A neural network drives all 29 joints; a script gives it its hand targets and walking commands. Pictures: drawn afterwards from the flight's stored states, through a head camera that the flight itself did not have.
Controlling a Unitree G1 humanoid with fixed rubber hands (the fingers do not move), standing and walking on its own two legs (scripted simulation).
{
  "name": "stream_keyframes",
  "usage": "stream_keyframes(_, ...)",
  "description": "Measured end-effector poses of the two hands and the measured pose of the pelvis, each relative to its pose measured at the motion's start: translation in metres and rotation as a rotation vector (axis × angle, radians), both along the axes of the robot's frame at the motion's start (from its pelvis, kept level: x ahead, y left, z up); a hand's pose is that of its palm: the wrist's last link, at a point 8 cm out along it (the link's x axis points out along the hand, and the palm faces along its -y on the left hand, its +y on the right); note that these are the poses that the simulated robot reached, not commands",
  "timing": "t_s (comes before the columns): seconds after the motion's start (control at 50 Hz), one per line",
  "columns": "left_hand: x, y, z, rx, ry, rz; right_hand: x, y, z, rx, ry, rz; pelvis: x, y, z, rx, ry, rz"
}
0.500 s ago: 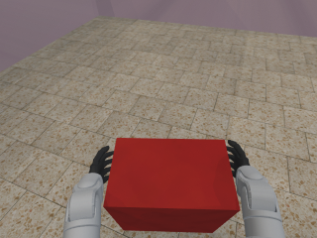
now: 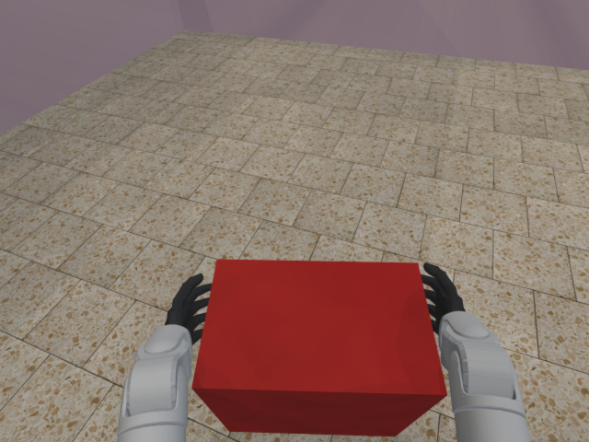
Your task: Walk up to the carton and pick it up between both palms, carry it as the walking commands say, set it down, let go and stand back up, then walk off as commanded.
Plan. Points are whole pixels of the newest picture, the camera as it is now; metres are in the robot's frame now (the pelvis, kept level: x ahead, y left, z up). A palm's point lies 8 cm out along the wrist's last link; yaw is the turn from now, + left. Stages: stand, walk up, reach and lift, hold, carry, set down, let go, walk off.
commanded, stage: hold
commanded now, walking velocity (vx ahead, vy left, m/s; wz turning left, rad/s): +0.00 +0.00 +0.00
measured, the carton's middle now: (314, 355) +0.26 +0.00 -0.03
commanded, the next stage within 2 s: carry in 0.62 s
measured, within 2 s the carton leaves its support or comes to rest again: neither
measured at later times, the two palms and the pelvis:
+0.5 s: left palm (182, 331) +0.27 +0.17 +0.04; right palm (449, 320) +0.27 -0.18 +0.03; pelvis +0.00 +0.00 +0.00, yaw +0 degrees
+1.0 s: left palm (144, 322) +0.26 +0.21 +0.07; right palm (430, 313) +0.26 -0.15 +0.08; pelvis -0.01 +0.04 -0.03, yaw -2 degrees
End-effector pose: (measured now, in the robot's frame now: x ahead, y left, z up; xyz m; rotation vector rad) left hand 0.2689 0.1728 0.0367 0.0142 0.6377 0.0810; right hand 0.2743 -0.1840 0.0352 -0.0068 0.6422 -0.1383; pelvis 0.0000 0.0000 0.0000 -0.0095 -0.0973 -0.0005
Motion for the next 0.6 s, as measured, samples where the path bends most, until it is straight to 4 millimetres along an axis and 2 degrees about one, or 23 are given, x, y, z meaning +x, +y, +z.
stream_keyframes(0.6, 0.0002, -0.0014, -0.0018, 0.002, 0.008, 0.000, -0.0010, -0.0013, -0.0023, -0.002, 0.006, 0.001, -0.0012, 0.0009, 0.0002, 0.003, 0.010, -0.001)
